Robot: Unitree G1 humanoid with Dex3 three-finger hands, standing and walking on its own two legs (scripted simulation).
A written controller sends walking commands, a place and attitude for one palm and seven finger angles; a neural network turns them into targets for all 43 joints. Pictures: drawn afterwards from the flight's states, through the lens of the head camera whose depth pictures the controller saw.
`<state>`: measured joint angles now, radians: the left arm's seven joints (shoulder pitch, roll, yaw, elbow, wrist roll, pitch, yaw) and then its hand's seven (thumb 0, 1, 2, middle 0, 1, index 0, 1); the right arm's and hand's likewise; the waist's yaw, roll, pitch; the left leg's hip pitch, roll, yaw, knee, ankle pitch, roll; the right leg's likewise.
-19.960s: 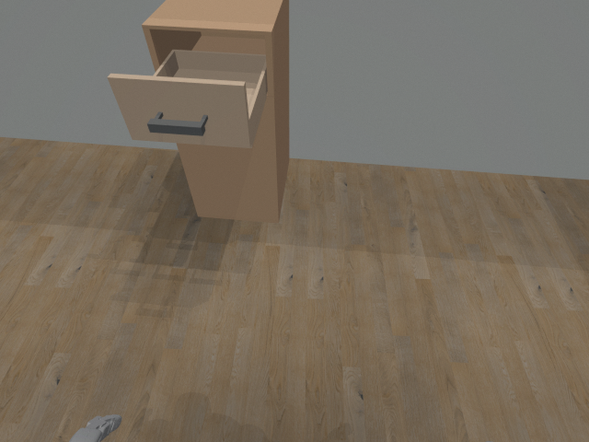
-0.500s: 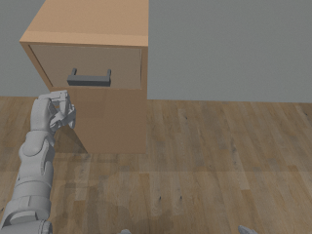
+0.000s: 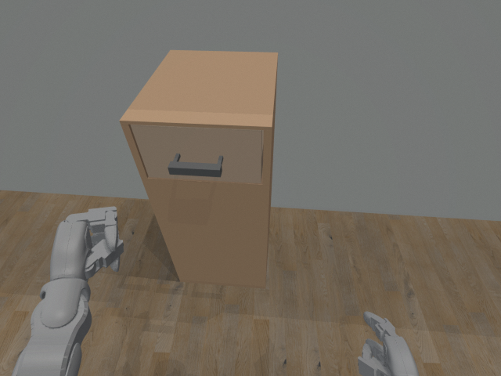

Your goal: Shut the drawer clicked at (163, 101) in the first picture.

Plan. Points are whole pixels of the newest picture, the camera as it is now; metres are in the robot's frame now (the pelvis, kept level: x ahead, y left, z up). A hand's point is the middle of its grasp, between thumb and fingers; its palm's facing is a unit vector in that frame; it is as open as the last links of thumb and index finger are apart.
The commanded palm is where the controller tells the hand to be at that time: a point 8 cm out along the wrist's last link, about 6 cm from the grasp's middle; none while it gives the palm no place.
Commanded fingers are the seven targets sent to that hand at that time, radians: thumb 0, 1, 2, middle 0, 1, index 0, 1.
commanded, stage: draw the hand back to the body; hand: left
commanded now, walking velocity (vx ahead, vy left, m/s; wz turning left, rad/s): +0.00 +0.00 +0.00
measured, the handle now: (197, 163) +0.62 +0.20 -0.04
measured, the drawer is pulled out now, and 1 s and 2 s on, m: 0.00 0.00 0.00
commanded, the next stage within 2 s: step back with the hand held close in 0.50 s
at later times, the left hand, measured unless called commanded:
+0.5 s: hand (66, 292) +0.17 +0.22 +0.16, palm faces +0.42 -0.83 -0.38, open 3.3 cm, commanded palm +0.13 +0.26 +0.18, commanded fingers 0.00 0.90 0.90 -1.40 -1.60 -1.40 -1.60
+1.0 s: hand (79, 294) +0.17 +0.22 +0.15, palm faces +0.26 -0.83 -0.49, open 3.2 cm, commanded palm +0.11 +0.26 +0.18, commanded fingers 0.00 0.90 0.90 -1.40 -1.60 -1.40 -1.60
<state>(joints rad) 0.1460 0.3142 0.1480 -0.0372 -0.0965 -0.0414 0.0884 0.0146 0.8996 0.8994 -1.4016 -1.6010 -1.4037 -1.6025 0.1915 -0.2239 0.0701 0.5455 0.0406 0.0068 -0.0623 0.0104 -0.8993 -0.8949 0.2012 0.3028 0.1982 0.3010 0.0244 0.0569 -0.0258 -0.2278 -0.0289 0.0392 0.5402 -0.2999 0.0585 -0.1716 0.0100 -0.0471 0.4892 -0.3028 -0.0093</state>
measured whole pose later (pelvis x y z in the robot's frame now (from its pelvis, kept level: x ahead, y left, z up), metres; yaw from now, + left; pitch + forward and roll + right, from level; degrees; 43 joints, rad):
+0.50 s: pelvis +0.00 -0.02 +0.01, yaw +1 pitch -4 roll -1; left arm 0.55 0.32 0.28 -0.44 -0.09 -0.11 0.10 0.01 0.89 0.90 -1.41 -1.60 -1.41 -1.60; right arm 0.20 -0.24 0.02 0.60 0.02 -0.09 -0.06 0.01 -0.90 -0.90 0.20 0.30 0.20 0.30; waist 0.06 0.09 0.00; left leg -0.14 -0.01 0.02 0.47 -0.27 0.04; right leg -0.07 0.03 -0.06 0.41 -0.28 -0.03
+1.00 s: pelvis -0.02 -0.02 +0.00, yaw -1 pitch +1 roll -1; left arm 0.66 0.40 0.33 -0.53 -0.07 -0.17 0.10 0.01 0.89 0.90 -1.40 -1.60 -1.41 -1.60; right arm 0.19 -0.25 -0.04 0.55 0.02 0.03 -0.07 0.01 -0.90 -0.90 0.20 0.30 0.20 0.30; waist -0.01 0.04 0.03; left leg -0.26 -0.01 0.04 0.48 -0.23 0.04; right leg -0.22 0.03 -0.04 0.44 -0.24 -0.02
